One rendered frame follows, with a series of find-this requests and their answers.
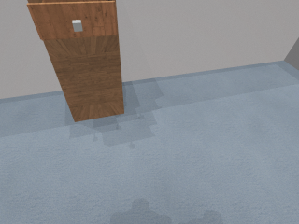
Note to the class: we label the handle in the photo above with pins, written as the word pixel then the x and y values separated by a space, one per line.
pixel 77 25

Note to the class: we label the drawer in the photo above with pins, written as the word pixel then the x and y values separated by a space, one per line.
pixel 53 19

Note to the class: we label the cabinet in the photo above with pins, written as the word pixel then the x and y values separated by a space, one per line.
pixel 89 72

